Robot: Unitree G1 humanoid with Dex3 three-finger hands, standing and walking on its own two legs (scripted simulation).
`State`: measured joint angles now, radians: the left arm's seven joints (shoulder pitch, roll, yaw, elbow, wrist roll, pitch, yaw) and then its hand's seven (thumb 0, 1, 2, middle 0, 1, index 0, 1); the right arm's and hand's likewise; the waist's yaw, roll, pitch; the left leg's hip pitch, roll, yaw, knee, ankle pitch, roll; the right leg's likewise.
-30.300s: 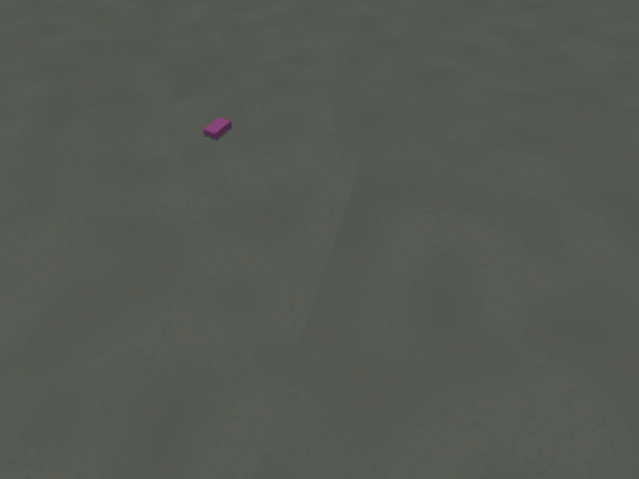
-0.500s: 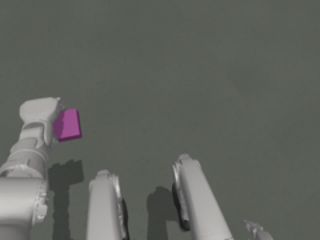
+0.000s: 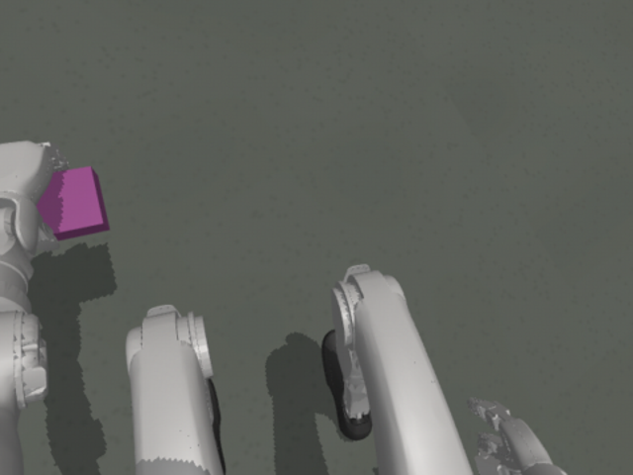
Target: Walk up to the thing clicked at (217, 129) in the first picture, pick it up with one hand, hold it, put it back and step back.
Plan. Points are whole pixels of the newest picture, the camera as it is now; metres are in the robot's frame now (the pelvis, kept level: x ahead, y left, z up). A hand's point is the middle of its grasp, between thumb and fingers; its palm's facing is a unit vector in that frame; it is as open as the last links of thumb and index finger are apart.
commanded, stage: crouch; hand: left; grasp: from above
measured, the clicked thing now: (46, 208) +0.48 +0.28 -0.20
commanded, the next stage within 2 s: lower in 0.54 s
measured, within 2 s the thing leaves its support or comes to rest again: rests again in 2.00 s
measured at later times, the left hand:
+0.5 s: hand (48, 208) +0.48 +0.29 -0.22, palm faces -0.46 -0.03 -0.89, open 10.6 cm
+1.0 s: hand (63, 215) +0.49 +0.29 -0.28, palm faces -0.49 -0.05 -0.87, open 10.6 cm
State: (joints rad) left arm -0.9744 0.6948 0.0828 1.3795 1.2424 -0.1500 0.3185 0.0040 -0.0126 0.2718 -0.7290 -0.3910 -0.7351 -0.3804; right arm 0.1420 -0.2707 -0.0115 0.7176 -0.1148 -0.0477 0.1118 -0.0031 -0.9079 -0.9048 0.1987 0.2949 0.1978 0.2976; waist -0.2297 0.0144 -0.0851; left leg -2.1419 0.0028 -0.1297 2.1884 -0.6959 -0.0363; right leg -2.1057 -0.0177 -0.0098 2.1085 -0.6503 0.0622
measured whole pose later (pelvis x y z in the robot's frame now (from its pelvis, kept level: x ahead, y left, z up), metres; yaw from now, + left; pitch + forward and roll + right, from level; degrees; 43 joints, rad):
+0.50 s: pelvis -0.01 +0.01 -0.06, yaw -2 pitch +35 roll -9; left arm -1.07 0.81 0.10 1.53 1.32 -0.20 0.37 0.01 0.01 0.22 -0.73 -0.40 -0.74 -0.39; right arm 0.18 -0.26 0.07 0.73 -0.14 -0.04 0.14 0.00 -0.91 -0.90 0.20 0.29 0.20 0.30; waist -0.29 0.00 -0.03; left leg -2.31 -0.02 -0.15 2.37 -0.68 -0.01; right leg -2.24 -0.01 -0.01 2.26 -0.63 0.07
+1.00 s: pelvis +0.00 +0.01 -0.08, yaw -4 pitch +34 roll -11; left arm -1.08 0.89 0.13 1.56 1.34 -0.24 0.40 0.01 -0.06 0.26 -0.79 -0.39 -0.80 -0.37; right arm 0.16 -0.30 0.12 0.69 -0.17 -0.06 0.16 -0.01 -0.92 -0.91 0.20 0.29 0.20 0.30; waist -0.32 -0.03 0.05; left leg -2.36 -0.02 -0.19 2.46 -0.70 -0.02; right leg -2.28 0.00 -0.04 2.32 -0.65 0.07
